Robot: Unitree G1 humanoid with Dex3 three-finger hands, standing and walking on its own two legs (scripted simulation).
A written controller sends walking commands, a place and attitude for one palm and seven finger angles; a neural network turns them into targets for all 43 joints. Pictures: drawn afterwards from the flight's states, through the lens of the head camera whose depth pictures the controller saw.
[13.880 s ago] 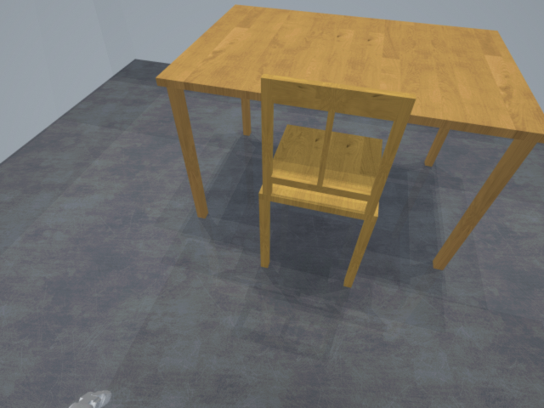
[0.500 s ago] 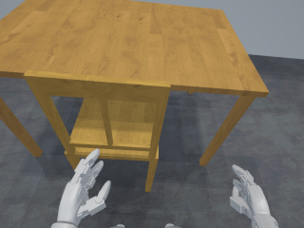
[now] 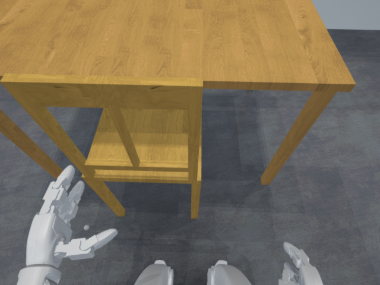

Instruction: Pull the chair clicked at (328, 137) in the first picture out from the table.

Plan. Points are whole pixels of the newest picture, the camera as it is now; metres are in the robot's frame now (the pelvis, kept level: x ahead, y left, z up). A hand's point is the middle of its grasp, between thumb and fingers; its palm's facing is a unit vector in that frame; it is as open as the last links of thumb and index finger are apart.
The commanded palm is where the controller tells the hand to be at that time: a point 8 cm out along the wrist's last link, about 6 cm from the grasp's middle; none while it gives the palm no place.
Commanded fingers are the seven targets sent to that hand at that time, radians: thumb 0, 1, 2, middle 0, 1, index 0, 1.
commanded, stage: raise the hand toward the chair's back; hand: left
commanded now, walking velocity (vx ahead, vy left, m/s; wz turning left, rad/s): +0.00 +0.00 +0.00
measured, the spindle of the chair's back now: (126, 139) +0.45 +0.18 -0.02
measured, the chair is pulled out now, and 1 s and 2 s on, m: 0.00 0.00 0.00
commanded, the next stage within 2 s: aim the fingers beside a spindle in 1.18 s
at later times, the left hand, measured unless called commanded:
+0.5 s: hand (67, 226) +0.23 +0.23 +0.03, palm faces -0.02 -1.00 -0.03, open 16.8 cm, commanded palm +0.21 +0.30 +0.05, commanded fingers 0.00 -0.50 0.30 -0.06 -0.08 -0.06 -0.08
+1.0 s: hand (39, 212) +0.24 +0.28 +0.06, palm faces +0.02 -1.00 -0.06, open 16.9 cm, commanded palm +0.22 +0.33 +0.05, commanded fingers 0.00 -0.50 0.30 -0.06 -0.08 -0.06 -0.08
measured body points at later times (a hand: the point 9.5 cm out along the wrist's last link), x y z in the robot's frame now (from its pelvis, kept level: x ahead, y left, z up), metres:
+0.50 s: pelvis +0.00 +0.04 +0.00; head +0.07 +0.05 +0.45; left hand +0.22 +0.29 +0.04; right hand +0.21 -0.18 -0.07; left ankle +0.01 +0.10 -0.66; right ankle +0.02 -0.05 -0.66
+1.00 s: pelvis +0.00 +0.07 +0.01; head +0.08 +0.09 +0.45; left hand +0.24 +0.33 +0.06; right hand +0.17 -0.18 -0.07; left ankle +0.01 +0.10 -0.66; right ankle +0.02 -0.05 -0.66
